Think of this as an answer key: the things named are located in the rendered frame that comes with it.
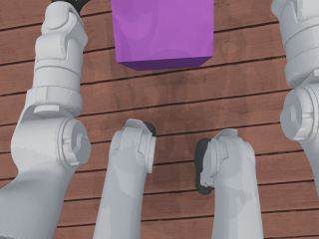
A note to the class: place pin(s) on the robot right forearm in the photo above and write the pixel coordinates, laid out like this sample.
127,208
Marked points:
299,29

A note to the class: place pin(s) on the carton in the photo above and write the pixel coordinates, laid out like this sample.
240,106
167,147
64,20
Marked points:
163,34

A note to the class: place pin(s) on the right robot upper arm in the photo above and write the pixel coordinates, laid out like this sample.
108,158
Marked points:
299,121

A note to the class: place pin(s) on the left robot upper arm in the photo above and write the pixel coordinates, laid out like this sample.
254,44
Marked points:
47,153

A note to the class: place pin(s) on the right robot thigh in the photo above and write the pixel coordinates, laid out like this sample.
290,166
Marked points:
237,213

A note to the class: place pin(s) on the left robot hand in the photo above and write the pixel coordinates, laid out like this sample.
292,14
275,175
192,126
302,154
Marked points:
78,5

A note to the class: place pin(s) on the robot left foot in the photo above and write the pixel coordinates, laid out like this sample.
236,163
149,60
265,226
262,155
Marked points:
151,129

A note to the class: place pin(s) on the robot left forearm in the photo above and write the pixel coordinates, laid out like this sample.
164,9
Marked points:
58,67

